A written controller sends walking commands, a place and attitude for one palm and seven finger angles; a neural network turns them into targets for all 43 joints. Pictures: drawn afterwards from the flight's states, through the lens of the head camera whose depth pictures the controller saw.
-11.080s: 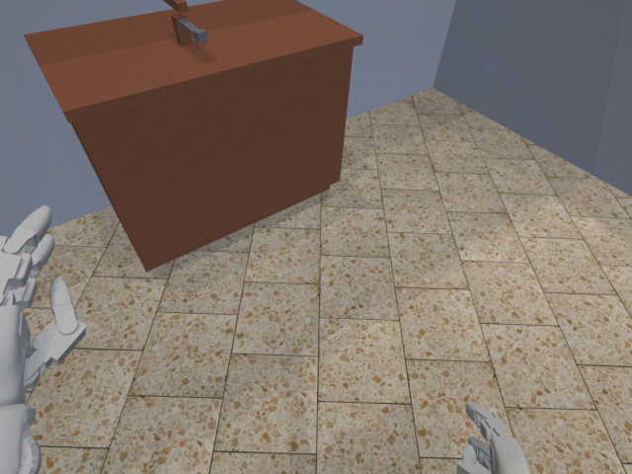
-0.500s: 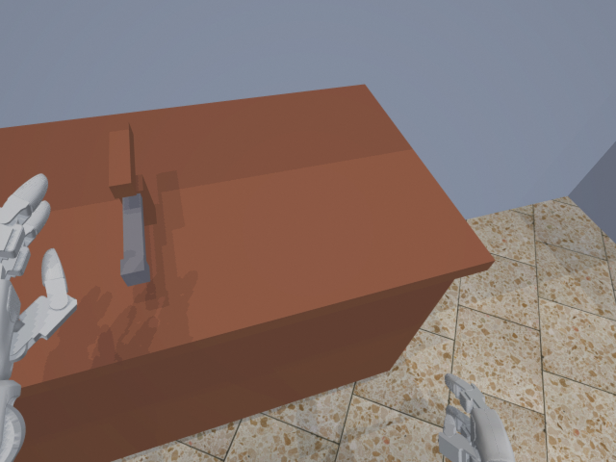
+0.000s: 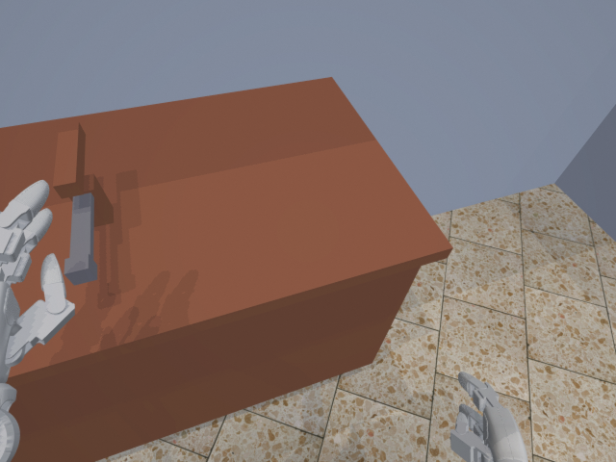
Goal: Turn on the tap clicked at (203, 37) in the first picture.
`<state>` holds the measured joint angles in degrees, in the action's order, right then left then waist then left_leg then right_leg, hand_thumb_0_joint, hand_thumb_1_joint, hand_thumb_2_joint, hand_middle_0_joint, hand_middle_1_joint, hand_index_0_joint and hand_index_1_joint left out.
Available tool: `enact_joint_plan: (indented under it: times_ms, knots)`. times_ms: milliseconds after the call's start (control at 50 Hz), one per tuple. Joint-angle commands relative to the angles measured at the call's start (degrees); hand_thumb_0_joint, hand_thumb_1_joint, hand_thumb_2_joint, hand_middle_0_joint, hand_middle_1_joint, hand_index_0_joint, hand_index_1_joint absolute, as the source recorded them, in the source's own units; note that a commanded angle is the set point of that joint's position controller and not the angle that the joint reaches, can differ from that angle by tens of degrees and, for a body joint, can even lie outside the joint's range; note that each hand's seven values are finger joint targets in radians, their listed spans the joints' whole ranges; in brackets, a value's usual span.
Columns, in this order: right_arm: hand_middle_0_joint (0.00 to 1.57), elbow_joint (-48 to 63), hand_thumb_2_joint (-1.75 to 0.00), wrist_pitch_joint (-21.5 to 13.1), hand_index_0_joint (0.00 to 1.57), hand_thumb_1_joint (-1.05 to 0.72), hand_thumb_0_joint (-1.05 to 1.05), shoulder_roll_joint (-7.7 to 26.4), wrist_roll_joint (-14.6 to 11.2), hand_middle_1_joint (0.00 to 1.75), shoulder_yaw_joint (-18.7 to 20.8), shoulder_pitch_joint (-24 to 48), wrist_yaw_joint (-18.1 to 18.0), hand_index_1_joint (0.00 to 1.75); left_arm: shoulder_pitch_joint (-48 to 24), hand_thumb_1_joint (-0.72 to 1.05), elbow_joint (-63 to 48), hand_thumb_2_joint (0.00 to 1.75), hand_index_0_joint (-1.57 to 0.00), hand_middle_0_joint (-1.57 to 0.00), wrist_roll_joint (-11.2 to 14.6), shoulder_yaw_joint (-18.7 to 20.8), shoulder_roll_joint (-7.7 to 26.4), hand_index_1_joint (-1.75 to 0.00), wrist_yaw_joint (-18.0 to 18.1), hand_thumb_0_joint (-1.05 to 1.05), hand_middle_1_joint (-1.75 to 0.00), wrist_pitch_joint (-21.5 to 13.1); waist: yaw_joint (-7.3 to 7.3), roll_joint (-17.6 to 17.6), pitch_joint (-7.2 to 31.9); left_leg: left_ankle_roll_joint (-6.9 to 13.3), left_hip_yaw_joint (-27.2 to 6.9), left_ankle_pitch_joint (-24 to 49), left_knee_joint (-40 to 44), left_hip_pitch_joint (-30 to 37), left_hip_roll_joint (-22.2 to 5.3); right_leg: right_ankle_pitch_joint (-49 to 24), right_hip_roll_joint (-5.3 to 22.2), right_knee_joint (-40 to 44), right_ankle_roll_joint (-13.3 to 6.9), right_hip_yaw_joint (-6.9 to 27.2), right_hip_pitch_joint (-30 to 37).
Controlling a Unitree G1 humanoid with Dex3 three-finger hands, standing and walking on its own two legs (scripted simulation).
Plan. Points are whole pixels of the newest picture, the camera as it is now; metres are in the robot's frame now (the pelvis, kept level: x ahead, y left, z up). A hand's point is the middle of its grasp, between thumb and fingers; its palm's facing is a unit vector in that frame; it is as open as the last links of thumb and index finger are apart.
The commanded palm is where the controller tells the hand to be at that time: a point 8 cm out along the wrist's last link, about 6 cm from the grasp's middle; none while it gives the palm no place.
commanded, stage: shuffle to correct the standing spot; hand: left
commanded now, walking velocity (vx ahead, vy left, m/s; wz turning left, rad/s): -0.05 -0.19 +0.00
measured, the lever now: (81, 269) +0.32 +0.33 +0.05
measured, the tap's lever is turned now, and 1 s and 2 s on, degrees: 0 0 0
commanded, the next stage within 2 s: come to a stop and stand still in 0.22 s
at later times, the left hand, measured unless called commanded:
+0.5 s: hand (53, 285) +0.23 +0.25 +0.18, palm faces +0.36 -0.78 -0.51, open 7.4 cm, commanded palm +0.14 +0.26 +0.17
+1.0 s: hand (22, 281) +0.24 +0.30 +0.16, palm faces +0.37 -0.82 -0.43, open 7.4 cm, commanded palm +0.17 +0.33 +0.17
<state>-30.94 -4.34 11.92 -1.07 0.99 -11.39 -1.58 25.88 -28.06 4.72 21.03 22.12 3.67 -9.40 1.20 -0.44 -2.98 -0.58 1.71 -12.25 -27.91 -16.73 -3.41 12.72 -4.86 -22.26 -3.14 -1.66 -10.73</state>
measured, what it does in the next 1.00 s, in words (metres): stands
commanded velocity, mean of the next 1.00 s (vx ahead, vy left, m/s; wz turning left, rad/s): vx -0.02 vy -0.05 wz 0.00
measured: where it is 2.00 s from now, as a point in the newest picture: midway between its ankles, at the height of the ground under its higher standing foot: outside the picture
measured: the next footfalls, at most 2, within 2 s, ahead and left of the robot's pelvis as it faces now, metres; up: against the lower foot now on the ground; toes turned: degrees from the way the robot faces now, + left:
none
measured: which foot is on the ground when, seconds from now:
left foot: down 0.00-1.00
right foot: down 0.00-1.00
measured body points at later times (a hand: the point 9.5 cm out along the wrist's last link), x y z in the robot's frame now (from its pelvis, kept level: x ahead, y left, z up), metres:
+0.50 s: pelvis -0.01 -0.02 -0.01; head +0.03 -0.01 +0.44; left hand +0.20 +0.29 +0.21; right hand +0.16 -0.24 -0.09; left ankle +0.03 +0.12 -0.74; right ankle -0.01 -0.08 -0.74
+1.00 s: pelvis +0.01 +0.05 +0.00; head +0.06 +0.06 +0.44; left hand +0.21 +0.34 +0.18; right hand +0.21 -0.17 -0.07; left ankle +0.02 +0.12 -0.74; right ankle -0.01 -0.08 -0.74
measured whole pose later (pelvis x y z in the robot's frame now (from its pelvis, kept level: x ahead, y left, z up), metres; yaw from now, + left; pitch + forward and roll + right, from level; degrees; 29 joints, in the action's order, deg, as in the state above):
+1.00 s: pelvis +0.01 +0.05 +0.00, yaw +0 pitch +1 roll -2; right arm -31.5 -6.1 11.7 -0.2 -1.4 -8.8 0.0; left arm 24.4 -29.2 1.6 22.9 22.0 6.0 -11.8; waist 1.0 0.7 -4.9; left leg 3.2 3.7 -14.1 -28.8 -15.6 0.3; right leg 15.0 -1.0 -24.6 0.5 -0.1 -10.3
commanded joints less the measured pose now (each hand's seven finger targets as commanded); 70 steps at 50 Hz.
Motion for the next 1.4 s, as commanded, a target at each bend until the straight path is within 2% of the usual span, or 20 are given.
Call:
enact_joint_plan:
  times_ms: [0,300,380,400,420,440,460,480,540,580,600,680,700,720,920,1100,1120,1200,1220,1380]
  knots:
    - [0.2,8.5,-0.9,-3.0,0.2,-0.9,0.0,6.5,0.0,0.3,3.0,4.3,-1.1,0.3,-2.7,0.9,-12.3,0.9,-0.2,-0.2,0.7,8.2,11.3,-0.3,1.3,0.0,-0.3,-2.9,-0.47,-0.4,9.5,2.2,-1.6,6.4,-0.5,8.5,-2.4,-11.4,7.7,4.1,2.8,5.2,-3.7]
    - [0.2,8.9,-0.9,-2.7,0.2,-0.9,0.0,6.9,0.3,0.3,3.4,3.4,-1.5,0.3,0.6,0.9,-14.6,0.9,-0.2,-0.2,1.1,9.7,12.5,-0.3,1.0,0.0,-0.3,-3.0,-0.4,-2.7,10.1,3.0,-2.9,12.3,-1.5,7.6,-4.6,-13.4,6.7,0.7,4.8,3.5,-3.2]
    - [0.2,8.7,-0.9,-2.8,0.2,-0.9,0.0,6.5,-0.2,0.3,3.0,3.1,-1.2,0.3,0.6,0.9,-12.0,0.9,-0.2,-0.2,1.2,8.6,10.8,-0.3,1.8,0.0,-0.3,-2.8,-0.46,1.7,9.1,2.1,-0.9,-0.5,-5.1,4.3,-0.2,-8.1,10.0,4.9,3.9,8.9,-3.2]
    - [0.2,12.8,-0.9,-3.6,0.2,-0.9,0.0,8.9,-2.1,0.3,-7.8,-4.9,-5.8,0.3,-49.3,0.9,-29.3,0.9,-0.2,-0.2,1.7,20.0,52.3,-0.3,2.8,0.0,-0.3,-12.2,-2.69,-9.3,2.9,0.8,-2.1,8.3,-2.5,-0.9,1.2,-9.6,7.5,3.2,4.3,4.1,0.7]
    - [0.2,8.4,-0.9,-6.7,0.2,-0.9,0.0,2.4,-2.3,0.3,-0.2,0.6,-3.0,0.3,-25.6,0.9,-3.1,0.9,-0.2,-0.2,-0.2,20.9,22.5,-0.3,1.5,0.0,-0.3,-8.7,-0.74,-5.8,6.2,1.8,-3.0,5.5,-1.1,5.9,-3.9,4.9,8.5,0.2,2.2,4.2,-9.9]
    - [0.2,6.8,-0.9,-7.0,0.2,-0.9,0.0,7.9,0.3,0.3,0.9,0.4,-1.9,0.3,-14.5,0.9,4.3,0.9,-0.2,-0.2,0.5,14.2,18.9,-0.3,0.4,0.0,-0.3,-6.6,0.7,-5.0,4.2,1.5,-2.3,2.9,-2.4,5.5,-1.5,1.1,5.7,0.3,0.9,7.5,-9.4]
    - [0.2,7.0,-0.9,-7.1,0.2,-0.9,0.0,9.5,1.0,0.3,1.9,-0.2,-0.8,0.3,-12.9,0.9,0.5,0.9,-0.2,-0.2,0.2,14.3,19.8,-0.3,-0.3,0.0,-0.3,-6.9,0.78,-3.0,6.1,1.6,-1.2,-1.4,-3.6,2.2,-0.6,0.1,7.4,1.3,1.4,9.0,-7.6]
    - [0.2,7.3,-0.9,-7.6,0.2,-0.9,0.0,9.0,0.7,0.3,1.6,-0.2,0.1,0.3,-8.4,0.9,0.2,0.9,-0.2,-0.2,0.5,11.4,16.1,-0.3,-0.8,0.0,-0.3,-7.4,1.07,1.2,6.8,1.9,-0.4,-2.5,-5.7,1.4,1.0,-0.9,8.9,2.9,2.1,10.4,-6.1]
    - [0.2,7.1,-0.9,-8.3,0.2,-0.9,0.0,8.2,-0.1,0.3,0.9,1.5,2.1,0.3,-0.2,0.9,-3.9,0.9,-0.2,-0.2,0.4,6.8,9.5,-0.3,-0.6,0.0,-0.3,-7.6,1.42,4.0,9.8,2.4,-0.1,1.2,-4.1,4.8,1.6,-7.2,9.5,2.5,3.1,9.4,-3.2]
    - [0.2,6.3,-0.9,-8.7,0.2,-0.9,0.0,8.0,0.2,0.3,0.7,3.4,2.0,0.3,-0.2,0.9,-7.2,0.9,-0.2,-0.2,-0.5,6.7,9.2,-0.3,0.4,0.0,-0.3,-7.6,0.96,4.8,8.2,2.4,-0.4,1.0,-2.5,6.9,1.1,-4.4,9.2,3.8,3.3,8.6,-5.2]
    - [0.2,5.7,-0.9,-8.6,0.2,-0.9,0.0,8.4,0.4,0.3,0.5,4.4,1.6,0.3,-1.6,0.9,-9.8,0.9,-0.2,-0.2,-0.8,9.0,12.4,-0.3,1.3,0.0,-0.3,-7.7,0.76,1.2,9.3,2.5,-0.9,2.0,-0.1,8.5,0.5,-4.9,8.5,2.6,2.5,7.9,-4.5]
    - [0.2,5.5,-0.9,-7.7,0.2,-0.9,0.0,8.1,1.4,0.3,0.7,5.1,0.2,0.3,-5.7,0.9,-11.3,0.9,-0.2,-0.2,-2.3,9.1,11.0,-0.3,2.7,0.0,-0.3,-6.9,-0.07,-1.5,7.2,2.2,-2.4,1.6,2.1,6.9,-0.3,-4.0,7.6,3.5,1.6,7.4,-2.8]
    - [0.2,5.3,-0.9,-7.1,0.2,-0.9,0.0,8.5,1.5,0.3,0.7,5.3,-0.1,0.3,-7.4,0.9,-12.1,0.9,-0.2,-0.2,-2.7,11.7,14.6,-0.3,3.4,0.0,-0.3,-6.7,0.02,-3.2,8.3,2.3,-2.8,3.0,2.6,7.6,-0.7,-5.6,7.5,2.7,1.4,7.3,-1.9]
    - [0.2,5.5,-0.9,-6.7,0.2,-0.9,0.0,7.7,1.6,0.3,0.7,5.0,-0.3,0.3,-7.4,0.9,-11.7,0.9,-0.2,-0.2,-2.6,9.2,10.9,-0.3,3.4,0.0,-0.3,-6.6,-0.36,-4.0,8.9,2.4,-3.0,4.9,2.8,7.7,-1.0,-7.4,7.5,1.9,1.3,6.1,-0.5]
    - [0.2,6.7,-0.9,-4.4,0.2,-0.9,0.0,7.3,0.9,0.3,0.9,3.9,0.9,0.3,0.0,0.9,-11.6,0.9,-0.2,-0.2,-2.7,6.7,7.1,-0.3,3.2,0.0,-0.3,-5.3,-0.31,-4.7,12.4,3.1,-4.6,23.2,2.0,13.2,-3.2,-14.8,6.3,-2.9,2.4,0.6,-0.1]
    - [0.2,7.6,-0.9,-3.1,0.2,-0.9,0.0,7.3,0.6,0.3,0.5,4.9,0.2,0.3,-4.2,0.9,-13.3,0.9,-0.2,-0.2,-2.6,8.8,11.1,-0.3,3.1,0.0,-0.3,-4.8,-0.29,-5.9,10.8,2.2,-4.9,16.3,4.1,10.9,-3.4,-11.0,6.9,-1.3,2.5,1.3,0.1]
    - [0.2,7.6,-0.9,-3.0,0.2,-0.9,0.0,6.8,0.9,0.3,0.2,4.5,0.2,0.3,-3.7,0.9,-11.9,0.9,-0.2,-0.2,-2.3,6.4,7.9,-0.3,2.9,0.0,-0.3,-4.8,-0.44,-4.8,10.5,2.2,-5.3,15.1,4.5,10.3,-3.4,-10.1,6.8,-1.0,2.5,0.8,0.1]
    - [0.2,7.6,-0.9,-3.6,0.2,-0.9,0.0,7.3,0.7,0.3,0.4,5.1,0.1,0.3,-5.5,0.9,-14.5,0.9,-0.2,-0.2,-2.7,7.9,10.9,-0.3,3.4,0.0,-0.3,-4.8,-0.06,-6.4,10.8,1.7,-5.9,11.8,5.8,10.6,-3.5,-8.9,7.0,-0.9,2.3,1.4,0.4]
    - [0.2,7.6,-0.9,-3.5,0.2,-0.9,0.0,6.8,0.9,0.3,0.1,4.8,0.2,0.3,-4.7,0.9,-13.4,0.9,-0.2,-0.2,-2.5,5.5,7.8,-0.3,3.2,0.0,-0.3,-4.9,-0.23,-5.3,10.3,1.7,-6.2,11.1,6.1,9.7,-3.4,-8.3,6.8,-0.5,2.4,0.8,0.6]
    - [0.2,7.5,-0.9,-3.9,0.2,-0.9,0.0,7.0,0.5,0.3,0.5,4.5,0.1,0.3,-3.6,0.9,-11.7,0.9,-0.2,-0.2,-2.4,5.9,8.4,-0.3,3.3,0.0,-0.3,-5.4,-0.32,-4.5,8.3,1.4,-6.8,0.5,8.8,6.7,-3.6,-5.1,7.4,1.2,2.3,1.7,1.1]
